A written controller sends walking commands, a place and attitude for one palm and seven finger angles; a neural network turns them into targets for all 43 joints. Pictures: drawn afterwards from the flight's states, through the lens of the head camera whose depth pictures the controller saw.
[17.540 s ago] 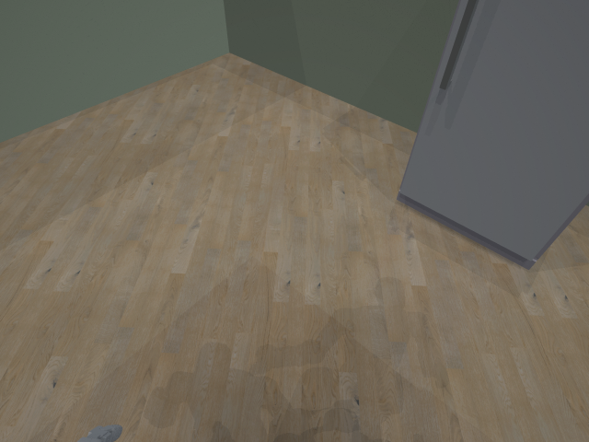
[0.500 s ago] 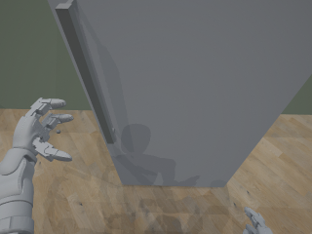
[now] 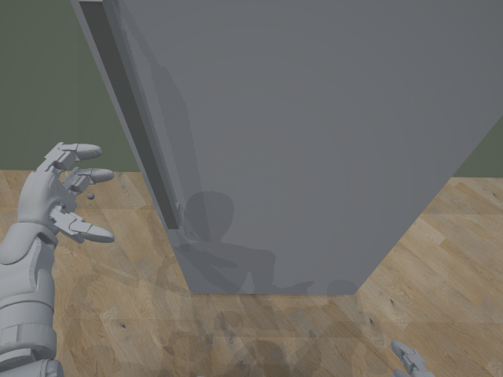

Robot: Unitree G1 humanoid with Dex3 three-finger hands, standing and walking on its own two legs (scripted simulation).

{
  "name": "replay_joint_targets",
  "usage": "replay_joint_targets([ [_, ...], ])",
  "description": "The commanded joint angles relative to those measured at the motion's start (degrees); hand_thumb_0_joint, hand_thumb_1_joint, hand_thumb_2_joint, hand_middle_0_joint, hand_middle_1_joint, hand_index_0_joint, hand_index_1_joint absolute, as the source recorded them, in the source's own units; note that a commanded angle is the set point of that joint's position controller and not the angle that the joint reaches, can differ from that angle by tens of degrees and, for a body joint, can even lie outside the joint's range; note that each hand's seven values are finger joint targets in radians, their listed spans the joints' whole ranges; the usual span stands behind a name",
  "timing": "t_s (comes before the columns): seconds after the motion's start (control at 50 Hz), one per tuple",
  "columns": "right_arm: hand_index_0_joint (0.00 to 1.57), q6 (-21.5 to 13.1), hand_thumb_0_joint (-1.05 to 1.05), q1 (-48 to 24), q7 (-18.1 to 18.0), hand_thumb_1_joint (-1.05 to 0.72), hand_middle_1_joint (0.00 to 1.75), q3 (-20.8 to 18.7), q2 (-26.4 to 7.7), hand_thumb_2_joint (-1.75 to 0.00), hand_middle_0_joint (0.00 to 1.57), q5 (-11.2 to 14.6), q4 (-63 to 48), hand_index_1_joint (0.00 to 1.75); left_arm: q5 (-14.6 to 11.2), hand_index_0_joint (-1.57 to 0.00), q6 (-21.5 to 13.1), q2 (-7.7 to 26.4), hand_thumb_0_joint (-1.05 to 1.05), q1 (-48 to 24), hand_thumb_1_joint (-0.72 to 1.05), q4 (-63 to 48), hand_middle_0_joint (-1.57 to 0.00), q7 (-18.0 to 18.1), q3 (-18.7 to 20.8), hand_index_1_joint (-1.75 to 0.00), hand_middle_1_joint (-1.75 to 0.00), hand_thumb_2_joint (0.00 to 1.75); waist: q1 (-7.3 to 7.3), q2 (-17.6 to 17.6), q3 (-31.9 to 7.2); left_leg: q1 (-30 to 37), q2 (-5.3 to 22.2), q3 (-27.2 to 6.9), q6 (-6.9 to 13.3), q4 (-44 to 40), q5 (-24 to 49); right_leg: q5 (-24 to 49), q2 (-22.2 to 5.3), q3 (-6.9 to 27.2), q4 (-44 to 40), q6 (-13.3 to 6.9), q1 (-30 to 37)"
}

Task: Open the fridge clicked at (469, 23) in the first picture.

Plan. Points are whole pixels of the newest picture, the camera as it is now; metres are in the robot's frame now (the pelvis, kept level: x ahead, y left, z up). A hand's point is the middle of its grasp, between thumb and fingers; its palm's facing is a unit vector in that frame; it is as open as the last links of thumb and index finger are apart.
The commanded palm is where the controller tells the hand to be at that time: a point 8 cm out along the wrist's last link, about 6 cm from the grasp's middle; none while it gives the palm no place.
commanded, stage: move the hooked fingers beside the handle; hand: left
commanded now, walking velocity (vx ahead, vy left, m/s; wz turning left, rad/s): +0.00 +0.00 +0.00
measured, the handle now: (151, 142) +0.44 +0.18 +0.13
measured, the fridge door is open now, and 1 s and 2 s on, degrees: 0 0 0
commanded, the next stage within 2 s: none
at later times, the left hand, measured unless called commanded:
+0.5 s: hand (110, 183) +0.38 +0.24 +0.10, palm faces +0.01 -1.00 -0.02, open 14.0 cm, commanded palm +0.34 +0.30 +0.10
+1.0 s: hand (118, 184) +0.39 +0.23 +0.09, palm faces +0.05 -1.00 -0.02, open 14.0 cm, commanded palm +0.35 +0.29 +0.10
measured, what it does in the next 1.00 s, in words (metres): stands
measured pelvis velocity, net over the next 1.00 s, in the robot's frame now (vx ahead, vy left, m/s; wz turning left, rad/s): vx -0.01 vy -0.01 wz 0.00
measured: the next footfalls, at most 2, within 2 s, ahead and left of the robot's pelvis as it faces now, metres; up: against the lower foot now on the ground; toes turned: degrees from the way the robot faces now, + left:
none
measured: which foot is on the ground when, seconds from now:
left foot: down 0.00-1.00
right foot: down 0.00-1.00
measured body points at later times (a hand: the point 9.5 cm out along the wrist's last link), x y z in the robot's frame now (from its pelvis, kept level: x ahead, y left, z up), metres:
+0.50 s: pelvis +0.00 +0.01 +0.00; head +0.04 +0.00 +0.45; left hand +0.38 +0.29 +0.10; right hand +0.09 -0.25 -0.11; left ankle +0.01 +0.14 -0.71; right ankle +0.00 -0.13 -0.71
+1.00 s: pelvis -0.01 -0.01 +0.00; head +0.04 -0.01 +0.44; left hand +0.38 +0.29 +0.09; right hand +0.11 -0.27 -0.10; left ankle +0.01 +0.14 -0.71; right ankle +0.00 -0.13 -0.71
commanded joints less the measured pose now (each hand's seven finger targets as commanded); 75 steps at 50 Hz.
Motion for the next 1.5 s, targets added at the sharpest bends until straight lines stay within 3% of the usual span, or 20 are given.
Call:
replay_joint_targets([
  [0.0,0.20,-1.9,0.00,0.2,-0.9,-0.90,0.30,-3.5,-8.3,-0.90,0.20,0.2,-6.3,0.30,-2.1,-0.30,-4.1,16.6,0.00,-19.7,-0.50,-8.9,-0.30,-0.2,4.1,-1.20,-1.20,0.30,-0.61,1.8,-14.9,8.5,-3.3,-0.2,2.7,-5.3,12.7,16.6,3.2,0.2,-5.1,-1.7,4.6],
  [0.12,0.20,-1.1,0.00,0.6,-0.6,-0.90,0.30,-3.4,-8.5,-0.90,0.20,0.3,-6.7,0.30,-0.5,-0.30,-2.8,15.6,0.00,-23.8,-0.50,-6.4,-0.30,-0.2,1.2,-1.20,-1.20,0.30,-0.86,5.0,-14.3,7.7,-3.3,-0.5,2.5,-5.4,10.8,13.4,3.0,0.0,-4.8,-2.0,1.7],
  [0.14,0.20,-1.0,0.00,1.2,-0.6,-0.90,0.30,-3.4,-8.6,-0.90,0.20,0.1,-6.8,0.30,-0.6,-0.30,-3.3,15.3,0.00,-25.4,-0.50,-7.2,-0.30,0.0,0.8,-1.20,-1.20,0.30,-1.01,3.2,-15.3,8.0,-3.2,-0.8,2.6,-5.1,12.4,14.6,3.2,-0.2,-4.2,-2.2,2.6],
  [0.26,0.20,-0.5,0.00,2.3,-0.4,-0.90,0.30,-3.6,-8.5,-0.90,0.20,-0.1,-6.0,0.30,-0.1,-0.30,-6.0,16.8,0.00,-29.1,-0.50,-9.1,-0.30,2.6,2.3,-1.20,-1.20,0.30,-1.11,3.9,-19.7,10.5,-2.9,-1.5,2.4,-4.6,14.6,15.7,3.6,-0.3,-3.4,-2.1,2.7],
  [0.34,0.20,0.2,0.00,2.4,0.2,-0.90,0.30,-3.8,-8.4,-0.90,0.20,-0.2,-6.5,0.30,0.6,-0.30,-5.0,16.9,0.00,-22.2,-0.50,-6.9,-0.30,3.5,3.5,-1.20,-1.20,0.30,0.81,4.9,-19.8,9.3,-3.0,-1.0,2.3,-4.6,17.2,18.1,3.3,-0.3,-2.8,-2.3,4.8],
  [0.42,0.20,0.8,0.00,1.3,1.0,-0.90,0.30,-3.8,-7.8,-0.90,0.20,0.1,-7.9,0.30,0.6,-0.30,-3.7,13.1,0.00,-18.7,-0.50,-8.7,-0.30,3.9,0.8,-1.20,-1.20,0.30,0.42,4.4,-17.0,8.0,-2.8,-0.4,2.2,-5.3,15.7,17.4,3.4,-0.5,-3.4,-2.0,3.9],
  [0.44,0.20,0.9,0.00,1.4,0.9,-0.90,0.30,-3.9,-8.0,-0.90,0.20,0.1,-8.1,0.30,0.1,-0.30,-4.0,13.7,0.00,-18.4,-0.50,-9.5,-0.30,4.0,1.7,-1.20,-1.20,0.30,0.48,1.7,-17.1,7.9,-2.8,-0.4,2.5,-5.1,16.3,18.4,3.5,-0.5,-3.4,-2.1,4.9],
  [0.46,0.20,0.9,0.00,1.2,0.9,-0.90,0.30,-4.0,-8.0,-0.90,0.20,0.2,-8.3,0.30,-0.1,-0.30,-4.2,14.5,0.00,-18.0,-0.50,-11.0,-0.30,4.1,2.7,-1.20,-1.20,0.30,0.74,3.0,-17.8,8.2,-2.8,-0.2,2.4,-5.4,16.5,18.8,3.6,-0.3,-3.5,-2.0,5.5],
  [0.54,0.20,1.0,0.00,0.7,0.5,-0.90,0.30,-3.7,-7.8,-0.90,0.20,0.1,-8.3,0.30,-1.1,-0.30,-5.4,13.8,0.00,-19.7,-0.50,-14.4,-0.30,4.7,2.4,-1.20,-1.20,0.30,-0.07,1.1,-16.9,8.1,-2.9,-0.1,2.7,-5.5,14.4,17.8,3.7,-0.2,-4.0,-1.8,5.7],
  [0.6,0.20,1.0,0.00,0.5,0.1,-0.90,0.30,-3.7,-7.6,-0.90,0.20,0.2,-7.6,0.30,-0.2,-0.30,-5.8,14.5,0.00,-20.4,-0.50,-13.9,-0.30,4.9,2.5,-1.20,-1.20,0.30,-0.41,3.2,-15.7,8.1,-3.1,0.0,2.7,-5.9,12.7,16.3,3.6,0.2,-4.4,-1.7,4.9],
  [0.68,0.20,0.7,0.00,0.1,-0.3,-0.90,0.30,-3.5,-7.3,-0.90,0.20,0.3,-6.7,0.30,0.3,-0.30,-5.5,10.7,0.00,-24.1,-0.50,-13.1,-0.30,4.2,-2.3,-1.20,-1.20,0.30,-1.69,5.6,-14.6,9.5,-3.1,-0.3,2.7,-5.7,10.9,14.0,3.4,0.2,-5.1,-1.9,2.5],
  [0.74,0.20,0.5,0.00,0.1,-0.6,-0.90,0.30,-3.4,-7.6,-0.90,0.20,0.4,-6.5,0.30,-0.3,-0.30,-4.8,9.7,0.00,-24.2,-0.50,-11.2,-0.30,3.8,-3.2,-1.20,-1.20,0.30,-1.82,1.9,-14.6,9.1,-3.1,-0.6,2.9,-5.6,9.9,13.2,3.3,0.1,-5.4,-1.9,2.7],
  [0.82,0.20,0.9,0.00,-0.1,-0.8,-0.90,0.30,-3.1,-8.2,-0.90,0.20,0.4,-5.5,0.30,0.6,-0.30,-3.8,13.5,0.00,-28.2,-0.50,-4.5,-0.30,4.7,-0.6,-1.20,-1.20,0.30,-1.80,-0.4,-12.5,5.5,-3.4,-0.8,2.7,-5.7,5.8,9.1,2.7,0.5,-5.7,-1.5,1.3],
  [0.9,0.20,1.5,0.00,0.4,-0.5,-0.90,0.30,-3.1,-8.0,-0.90,0.20,-0.1,-6.0,0.30,2.0,-0.30,-5.5,18.7,0.00,-29.4,-0.50,-3.8,-0.30,5.6,3.2,-1.20,-1.20,0.30,-0.63,1.6,-16.8,5.1,-3.6,-0.1,2.8,-4.6,9.0,12.8,2.5,1.6,-4.5,-1.4,4.6],
  [0.98,0.20,1.6,0.00,0.6,-0.1,-0.90,0.30,-3.3,-7.7,-0.90,0.20,-0.2,-6.8,0.30,1.5,-0.30,-8.2,20.0,0.00,-28.4,-0.50,-7.3,-0.30,4.7,4.7,-1.20,-1.20,0.30,0.14,4.7,-22.5,7.3,-3.6,0.5,2.9,-3.7,13.0,18.3,2.9,2.2,-3.4,-1.6,8.3],
  [1.14,0.20,2.0,0.00,1.3,-0.1,-0.90,0.30,-3.8,-8.7,-0.90,0.20,0.7,-7.2,0.30,-1.1,-0.30,-4.1,15.1,0.00,-20.2,-0.50,-1.0,-0.30,-0.1,1.8,-1.20,-1.20,0.30,-0.50,-1.3,-14.0,3.5,-3.4,0.9,3.2,-4.5,11.4,17.9,3.1,1.2,-4.7,-1.5,5.4],
  [1.24,0.20,1.7,0.00,1.2,0.1,-0.90,0.30,-4.0,-8.2,-0.90,0.20,0.4,-7.9,0.30,-1.4,-0.30,-6.0,13.3,0.00,-23.9,-0.50,-10.5,-0.30,0.8,-0.2,-1.20,-1.20,0.30,-1.03,3.5,-17.3,7.5,-3.6,0.4,3.2,-4.0,13.9,18.4,3.5,0.8,-3.8,-1.9,4.0],
  [1.26,0.20,1.8,0.00,1.8,0.1,-0.90,0.30,-4.2,-8.3,-0.90,0.20,0.2,-7.3,0.30,-1.4,-0.30,-6.4,16.3,0.00,-24.1,-0.50,-11.1,-0.30,1.6,2.9,-1.20,-1.20,0.30,-0.65,3.0,-19.0,8.3,-3.4,0.1,3.1,-4.0,14.4,18.8,3.7,0.8,-3.8,-1.8,4.7],
  [1.32,0.20,1.6,0.00,1.5,-0.2,-0.90,0.30,-4.0,-7.8,-0.90,0.20,0.1,-6.9,0.30,-0.9,-0.30,-7.9,16.2,0.00,-25.9,-0.50,-13.5,-0.30,3.4,2.8,-1.20,-1.20,0.30,-0.87,3.8,-19.9,9.2,-3.3,-0.4,2.8,-4.4,14.1,17.6,3.6,0.6,-3.5,-1.7,4.5],
  [1.48,0.20,1.8,0.00,1.0,-0.1,-0.90,0.30,-3.4,-7.8,-0.90,0.20,0.2,-7.0,0.30,0.6,-0.30,-4.2,15.7,0.00,-20.6,-0.50,-6.6,-0.30,3.4,2.5,-1.20,-1.20,0.30,-0.01,4.4,-16.8,7.7,-3.1,-0.3,2.5,-5.1,14.6,17.7,3.4,0.0,-3.6,-2.0,4.4],
])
